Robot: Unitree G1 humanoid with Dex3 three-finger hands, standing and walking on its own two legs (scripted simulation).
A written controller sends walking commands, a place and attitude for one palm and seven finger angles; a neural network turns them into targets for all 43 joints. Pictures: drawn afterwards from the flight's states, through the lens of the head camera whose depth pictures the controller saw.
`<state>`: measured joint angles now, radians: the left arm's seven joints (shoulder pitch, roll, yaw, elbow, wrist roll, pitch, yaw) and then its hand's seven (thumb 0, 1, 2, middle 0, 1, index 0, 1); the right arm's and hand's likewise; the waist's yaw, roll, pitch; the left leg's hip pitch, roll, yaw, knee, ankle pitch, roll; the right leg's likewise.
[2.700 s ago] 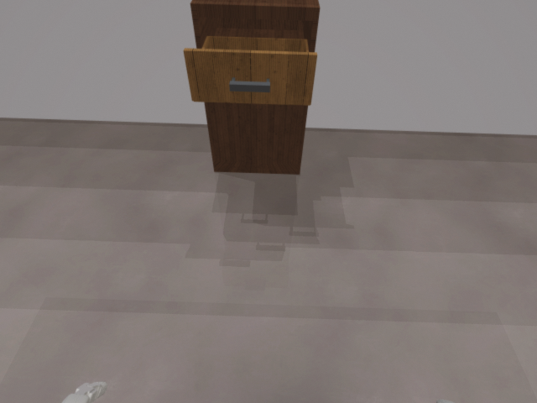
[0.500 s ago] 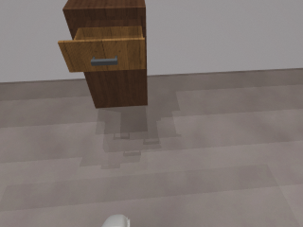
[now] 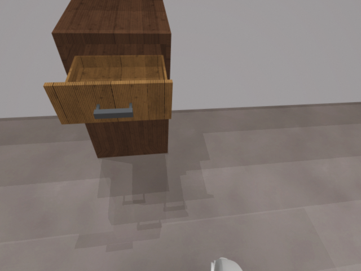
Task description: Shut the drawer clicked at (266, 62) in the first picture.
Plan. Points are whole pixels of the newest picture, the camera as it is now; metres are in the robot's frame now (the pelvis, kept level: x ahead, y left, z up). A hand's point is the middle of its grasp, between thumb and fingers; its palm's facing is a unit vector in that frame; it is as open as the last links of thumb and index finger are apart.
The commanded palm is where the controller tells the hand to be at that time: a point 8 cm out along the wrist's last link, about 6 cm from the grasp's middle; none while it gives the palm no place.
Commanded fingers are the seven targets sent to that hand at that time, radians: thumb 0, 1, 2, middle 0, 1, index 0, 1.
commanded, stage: turn to face it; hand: left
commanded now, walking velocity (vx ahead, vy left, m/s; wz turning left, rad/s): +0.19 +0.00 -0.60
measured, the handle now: (114, 109) +0.63 +0.30 -0.07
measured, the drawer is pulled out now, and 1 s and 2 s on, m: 0.29 0.29 0.29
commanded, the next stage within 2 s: take the last steps up to it in 0.54 s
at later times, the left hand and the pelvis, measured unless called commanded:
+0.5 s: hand (124, 249) +0.20 +0.16 -0.17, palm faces +0.14 -0.97 -0.19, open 7.2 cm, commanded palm none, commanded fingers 0.00 0.90 0.90 -0.20 -0.30 -0.20 -0.30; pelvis +0.12 -0.02 -0.01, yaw +7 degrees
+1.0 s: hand out of the picture +0.08 +0.19 -0.17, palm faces +0.23 -0.96 -0.18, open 7.4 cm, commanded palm none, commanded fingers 0.00 0.90 0.90 -0.20 -0.30 -0.20 -0.30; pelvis +0.13 +0.01 +0.01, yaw +11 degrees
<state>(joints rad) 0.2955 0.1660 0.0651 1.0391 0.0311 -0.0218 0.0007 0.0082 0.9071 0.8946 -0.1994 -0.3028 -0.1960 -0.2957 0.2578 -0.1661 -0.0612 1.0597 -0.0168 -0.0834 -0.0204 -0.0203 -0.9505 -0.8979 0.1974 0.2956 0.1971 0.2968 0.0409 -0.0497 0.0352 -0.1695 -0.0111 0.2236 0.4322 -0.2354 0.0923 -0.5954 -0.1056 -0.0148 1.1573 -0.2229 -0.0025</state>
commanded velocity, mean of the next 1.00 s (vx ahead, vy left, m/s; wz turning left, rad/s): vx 0.11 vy -0.01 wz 0.21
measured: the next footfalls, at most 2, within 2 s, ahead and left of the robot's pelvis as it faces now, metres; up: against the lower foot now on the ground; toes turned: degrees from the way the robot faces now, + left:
right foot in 0.26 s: +0.22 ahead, -0.14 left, +0.00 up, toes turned -7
left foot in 0.58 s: +0.17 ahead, +0.10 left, +0.00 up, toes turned +15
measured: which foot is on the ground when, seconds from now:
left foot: down 0.00-0.28, up 0.30-0.56, down 0.58-1.00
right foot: up 0.00-0.24, down 0.26-0.60, up 0.62-1.00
